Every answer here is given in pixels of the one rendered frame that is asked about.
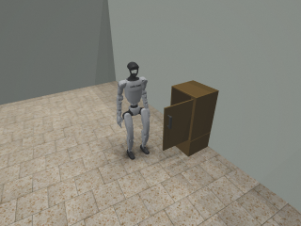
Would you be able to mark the right robot hand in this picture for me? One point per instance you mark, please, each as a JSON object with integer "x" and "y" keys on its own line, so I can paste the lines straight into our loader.
{"x": 119, "y": 120}

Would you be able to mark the cupboard door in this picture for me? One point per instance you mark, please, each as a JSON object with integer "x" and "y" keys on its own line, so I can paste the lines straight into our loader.
{"x": 181, "y": 114}

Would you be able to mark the right robot foot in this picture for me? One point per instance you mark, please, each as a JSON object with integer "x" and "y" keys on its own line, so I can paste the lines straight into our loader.
{"x": 130, "y": 154}

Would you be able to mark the handle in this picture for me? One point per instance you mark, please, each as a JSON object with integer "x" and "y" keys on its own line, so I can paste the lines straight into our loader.
{"x": 169, "y": 122}

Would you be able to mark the right robot upper arm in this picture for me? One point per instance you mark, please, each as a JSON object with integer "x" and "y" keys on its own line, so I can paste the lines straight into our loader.
{"x": 121, "y": 85}

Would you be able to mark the left robot upper arm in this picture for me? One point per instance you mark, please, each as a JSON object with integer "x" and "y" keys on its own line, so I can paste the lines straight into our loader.
{"x": 144, "y": 84}

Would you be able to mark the left robot thigh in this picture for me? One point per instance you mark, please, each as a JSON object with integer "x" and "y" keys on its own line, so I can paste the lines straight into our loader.
{"x": 145, "y": 121}

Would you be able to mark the right robot forearm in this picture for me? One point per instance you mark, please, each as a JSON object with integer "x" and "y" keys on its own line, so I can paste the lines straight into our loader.
{"x": 119, "y": 106}

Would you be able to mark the left robot forearm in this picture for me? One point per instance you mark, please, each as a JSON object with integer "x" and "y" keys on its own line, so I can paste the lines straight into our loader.
{"x": 145, "y": 100}

